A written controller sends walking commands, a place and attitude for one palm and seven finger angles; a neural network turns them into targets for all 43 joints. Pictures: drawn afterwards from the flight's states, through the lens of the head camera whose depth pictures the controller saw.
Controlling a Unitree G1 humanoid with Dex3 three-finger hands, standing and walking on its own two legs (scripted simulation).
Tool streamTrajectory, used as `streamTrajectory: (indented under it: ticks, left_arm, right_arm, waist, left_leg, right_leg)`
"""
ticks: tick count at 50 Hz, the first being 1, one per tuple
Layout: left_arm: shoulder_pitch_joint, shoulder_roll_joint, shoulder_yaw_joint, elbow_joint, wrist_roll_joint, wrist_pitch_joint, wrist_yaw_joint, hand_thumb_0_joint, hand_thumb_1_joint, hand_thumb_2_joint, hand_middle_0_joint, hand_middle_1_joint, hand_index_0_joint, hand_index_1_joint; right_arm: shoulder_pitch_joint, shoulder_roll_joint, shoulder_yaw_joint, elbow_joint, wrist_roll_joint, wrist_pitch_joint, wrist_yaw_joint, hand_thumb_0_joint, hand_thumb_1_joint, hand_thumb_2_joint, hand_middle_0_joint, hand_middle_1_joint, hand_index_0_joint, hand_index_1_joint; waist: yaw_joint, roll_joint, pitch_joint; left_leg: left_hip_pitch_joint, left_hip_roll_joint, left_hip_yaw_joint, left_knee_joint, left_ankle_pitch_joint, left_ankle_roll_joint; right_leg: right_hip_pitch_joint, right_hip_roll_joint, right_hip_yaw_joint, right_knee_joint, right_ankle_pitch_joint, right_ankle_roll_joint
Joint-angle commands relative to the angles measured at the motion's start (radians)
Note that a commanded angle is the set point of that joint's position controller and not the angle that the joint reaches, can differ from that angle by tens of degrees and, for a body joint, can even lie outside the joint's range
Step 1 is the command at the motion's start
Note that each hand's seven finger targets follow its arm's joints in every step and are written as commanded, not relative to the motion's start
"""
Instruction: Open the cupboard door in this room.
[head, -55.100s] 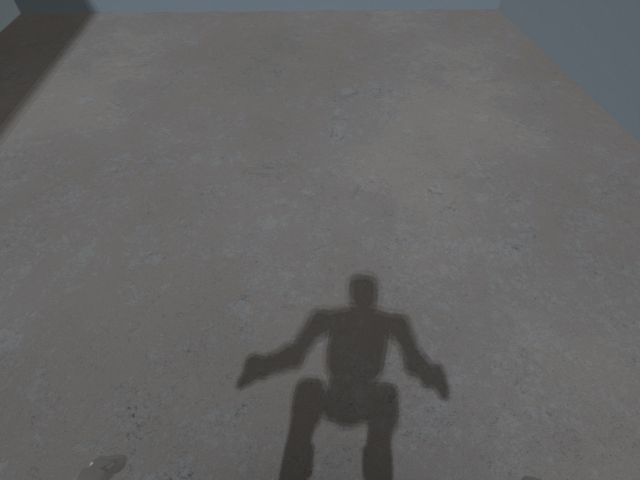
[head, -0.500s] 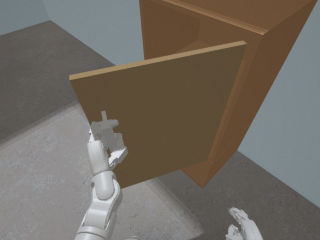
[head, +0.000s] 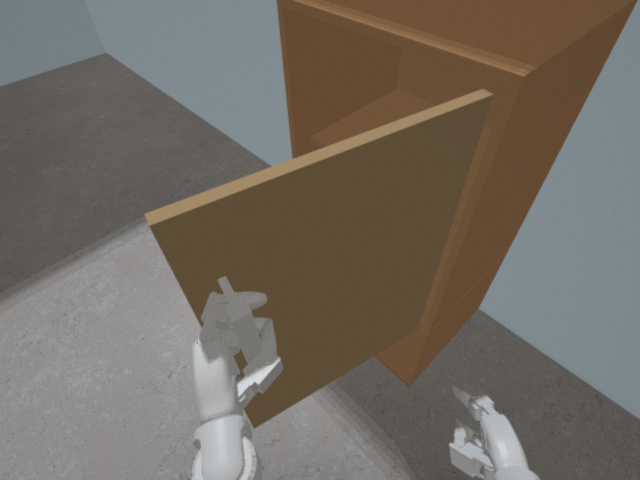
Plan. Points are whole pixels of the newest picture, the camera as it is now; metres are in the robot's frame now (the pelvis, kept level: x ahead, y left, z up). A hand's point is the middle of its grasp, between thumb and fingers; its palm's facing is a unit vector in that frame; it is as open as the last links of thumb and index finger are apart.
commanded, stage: open thumb and fingers to let go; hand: left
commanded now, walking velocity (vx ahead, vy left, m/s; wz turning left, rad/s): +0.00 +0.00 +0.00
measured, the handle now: (241, 324) +0.29 +0.11 +0.07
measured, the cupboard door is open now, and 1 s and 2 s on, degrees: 77 76 78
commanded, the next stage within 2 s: slide the hand sideways off the handle in 0.74 s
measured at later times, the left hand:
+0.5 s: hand (264, 352) +0.25 +0.08 +0.07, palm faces +0.30 -0.96 +0.01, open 13.3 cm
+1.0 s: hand (255, 373) +0.23 +0.09 +0.06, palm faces -0.05 -1.00 -0.04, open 15.6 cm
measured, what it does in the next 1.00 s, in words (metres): stands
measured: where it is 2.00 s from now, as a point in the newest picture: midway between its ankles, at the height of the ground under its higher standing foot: outside the picture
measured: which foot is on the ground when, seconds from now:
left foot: down 0.00-1.00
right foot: down 0.00-1.00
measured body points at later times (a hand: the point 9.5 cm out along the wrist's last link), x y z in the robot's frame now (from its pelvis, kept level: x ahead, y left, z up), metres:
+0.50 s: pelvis +0.00 +0.01 +0.00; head +0.02 -0.01 +0.45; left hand +0.23 +0.13 +0.07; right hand +0.17 -0.21 -0.09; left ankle +0.03 +0.12 -0.69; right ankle -0.03 -0.07 -0.69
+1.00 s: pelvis -0.01 +0.02 +0.00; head +0.02 +0.00 +0.44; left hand +0.23 +0.14 +0.07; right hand +0.18 -0.19 -0.09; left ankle +0.03 +0.12 -0.69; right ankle -0.03 -0.07 -0.69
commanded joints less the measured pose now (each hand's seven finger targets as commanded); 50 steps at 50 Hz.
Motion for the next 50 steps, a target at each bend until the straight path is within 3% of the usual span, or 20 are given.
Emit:
streamTrajectory:
  ticks: [1,8,16,18,21,22,26,29,33,36,42,43,44,45,47,48,50]
  left_arm:
    - [-0.125,-0.101,0.005,-0.210,-0.003,-0.022,0.011,0.000,0.550,0.750,-0.375,-1.313,-0.375,-1.313]
    - [-0.156,-0.110,-0.025,-0.237,0.009,-0.015,-0.004,0.000,0.060,0.540,-0.340,-1.260,-0.340,-1.260]
    - [-0.154,-0.093,-0.010,-0.232,0.013,-0.022,0.008,0.000,-0.500,0.300,-0.300,-1.200,-0.300,-1.200]
    - [-0.164,-0.090,-0.005,-0.237,0.010,-0.024,0.011,0.000,-0.500,0.300,-0.300,-1.200,-0.300,-1.200]
    - [-0.130,-0.110,-0.028,-0.242,0.013,-0.021,0.010,0.000,-0.500,0.300,-0.275,-1.050,-0.275,-1.050]
    - [-0.139,-0.110,-0.027,-0.232,0.010,-0.019,0.010,0.000,-0.500,0.300,-0.267,-1.000,-0.267,-1.000]
    - [-0.120,-0.094,-0.006,-0.235,0.008,-0.020,0.016,0.000,-0.500,0.300,-0.233,-0.800,-0.233,-0.800]
    - [-0.180,-0.105,-0.016,-0.226,0.014,-0.019,0.026,0.000,-0.500,0.300,-0.208,-0.650,-0.208,-0.650]
    - [-0.190,-0.094,0.004,-0.203,0.011,-0.014,0.034,0.000,-0.500,0.300,-0.175,-0.450,-0.175,-0.450]
    - [-0.218,-0.105,-0.002,-0.203,0.010,-0.008,0.036,0.000,-0.500,0.300,-0.150,-0.300,-0.150,-0.300]
    - [-0.252,-0.120,-0.019,-0.190,0.011,-0.001,0.036,0.000,-0.500,0.300,-0.150,-0.300,-0.150,-0.300]
    - [-0.278,-0.003,-0.189,-0.201,0.091,-0.048,-0.152,0.000,-0.500,0.300,-0.150,-0.300,-0.150,-0.300]
    - [-0.308,0.056,-0.113,-0.251,0.054,-0.092,-0.256,0.000,-0.500,0.300,-0.150,-0.300,-0.150,-0.300]
    - [-0.307,0.073,-0.120,-0.274,0.030,-0.114,-0.336,0.000,-0.500,0.300,-0.150,-0.300,-0.150,-0.300]
    - [-0.266,0.079,-0.125,-0.296,-0.034,-0.137,-0.475,0.000,-0.500,0.300,-0.150,-0.300,-0.150,-0.300]
    - [-0.247,0.061,-0.124,-0.305,-0.082,-0.134,-0.518,0.000,-0.500,0.300,-0.150,-0.300,-0.150,-0.300]
    - [-0.180,0.043,-0.086,-0.314,-0.156,-0.111,-0.541,0.000,-0.500,0.300,-0.150,-0.300,-0.150,-0.300]
  right_arm:
    - [-0.073,-0.086,-0.027,-0.166,0.006,-0.042,-0.010,0.000,-0.900,-0.900,0.200,0.300,0.200,0.300]
    - [-0.068,-0.089,-0.026,-0.176,0.005,-0.030,-0.004,0.000,-0.900,-0.900,0.200,0.300,0.200,0.300]
    - [-0.074,-0.088,-0.029,-0.178,0.005,-0.035,-0.008,0.000,-0.900,-0.900,0.200,0.300,0.200,0.300]
    - [-0.069,-0.089,-0.029,-0.174,0.006,-0.034,-0.010,0.000,-0.900,-0.900,0.200,0.300,0.200,0.300]
    - [-0.068,-0.088,-0.031,-0.181,0.006,-0.038,-0.009,0.000,-0.900,-0.900,0.200,0.300,0.200,0.300]
    - [-0.066,-0.089,-0.030,-0.178,0.007,-0.040,-0.010,0.000,-0.900,-0.900,0.200,0.300,0.200,0.300]
    - [-0.071,-0.090,-0.032,-0.178,0.005,-0.044,-0.012,0.000,-0.900,-0.900,0.200,0.300,0.200,0.300]
    - [-0.077,-0.089,-0.029,-0.172,0.004,-0.047,-0.012,0.000,-0.900,-0.900,0.200,0.300,0.200,0.300]
    - [-0.074,-0.088,-0.028,-0.165,0.001,-0.050,-0.014,0.000,-0.900,-0.900,0.200,0.300,0.200,0.300]
    - [-0.081,-0.088,-0.029,-0.163,0.001,-0.049,-0.013,0.000,-0.900,-0.900,0.200,0.300,0.200,0.300]
    - [-0.088,-0.088,-0.026,-0.160,0.003,-0.046,-0.011,0.000,-0.900,-0.900,0.200,0.300,0.200,0.300]
    - [-0.039,-0.136,-0.026,-0.137,0.013,-0.044,0.002,0.000,-0.900,-0.900,0.200,0.300,0.200,0.300]
    - [-0.030,-0.120,-0.037,-0.151,0.022,-0.043,-0.004,0.000,-0.900,-0.900,0.200,0.300,0.200,0.300]
    - [-0.031,-0.125,-0.037,-0.162,0.024,-0.043,-0.009,0.000,-0.900,-0.900,0.200,0.300,0.200,0.300]
    - [-0.018,-0.123,-0.038,-0.182,0.039,-0.057,-0.016,0.000,-0.900,-0.900,0.200,0.300,0.200,0.300]
    - [-0.016,-0.118,-0.035,-0.200,0.048,-0.065,-0.019,0.000,-0.900,-0.900,0.200,0.300,0.200,0.300]
    - [-0.022,-0.118,-0.033,-0.226,0.059,-0.079,-0.024,0.000,-0.900,-0.900,0.200,0.300,0.200,0.300]
  waist:
    - [-0.014,-0.122,-0.143]
    - [-0.025,-0.115,-0.150]
    - [-0.013,-0.102,-0.163]
    - [-0.013,-0.102,-0.169]
    - [-0.008,-0.096,-0.174]
    - [-0.014,-0.118,-0.158]
    - [-0.003,-0.108,-0.151]
    - [-0.014,-0.096,-0.130]
    - [-0.011,-0.123,-0.136]
    - [-0.015,-0.107,-0.134]
    - [-0.020,-0.098,-0.129]
    - [-0.111,-0.131,-0.050]
    - [-0.076,-0.100,-0.119]
    - [-0.070,-0.053,-0.156]
    - [-0.075,-0.034,-0.191]
    - [-0.073,-0.036,-0.178]
    - [-0.056,-0.067,-0.176]
  left_leg:
    - [0.159,-0.025,-0.015,-0.067,0.208,0.033]
    - [0.158,-0.020,-0.023,-0.062,0.210,0.033]
    - [0.144,-0.021,-0.024,-0.060,0.182,0.033]
    - [0.140,-0.022,-0.024,-0.062,0.185,0.032]
    - [0.150,-0.020,-0.023,-0.067,0.200,0.034]
    - [0.143,-0.020,-0.024,-0.065,0.191,0.034]
    - [0.140,-0.020,-0.021,-0.068,0.184,0.033]
    - [0.142,-0.020,-0.024,-0.064,0.156,0.034]
    - [0.138,-0.022,-0.022,-0.062,0.157,0.033]
    - [0.150,-0.020,-0.022,-0.064,0.156,0.034]
    - [0.155,-0.019,-0.028,-0.064,0.151,0.033]
    - [0.149,-0.020,-0.033,-0.059,0.159,0.050]
    - [0.140,-0.017,-0.031,-0.055,0.171,0.051]
    - [0.156,-0.018,-0.025,-0.046,0.186,0.054]
    - [0.194,-0.014,-0.031,-0.050,0.199,0.053]
    - [0.188,-0.014,-0.033,-0.056,0.182,0.053]
    - [0.185,-0.012,-0.039,-0.068,0.165,0.050]
  right_leg:
    - [0.022,-0.049,0.093,-0.190,0.438,0.068]
    - [0.014,-0.050,0.089,-0.179,0.442,0.069]
    - [0.003,-0.046,0.091,-0.181,0.366,0.061]
    - [0.008,-0.045,0.091,-0.177,0.364,0.060]
    - [0.011,-0.039,0.076,-0.169,0.364,0.053]
    - [0.006,-0.043,0.081,-0.178,0.367,0.058]
    - [0.006,-0.041,0.082,-0.184,0.338,0.055]
    - [-0.027,-0.039,0.083,-0.194,0.273,0.053]
    - [-0.017,-0.043,0.089,-0.202,0.279,0.057]
    - [-0.029,-0.039,0.080,-0.199,0.262,0.054]
    - [-0.045,-0.035,0.073,-0.194,0.244,0.050]
    - [-0.094,-0.042,0.108,-0.180,0.314,0.060]
    - [-0.062,-0.046,0.106,-0.155,0.340,0.052]
    - [-0.046,-0.048,0.114,-0.142,0.373,0.050]
    - [-0.043,-0.044,0.099,-0.132,0.370,0.046]
    - [-0.043,-0.041,0.096,-0.140,0.349,0.047]
    - [-0.037,-0.030,0.079,-0.148,0.312,0.048]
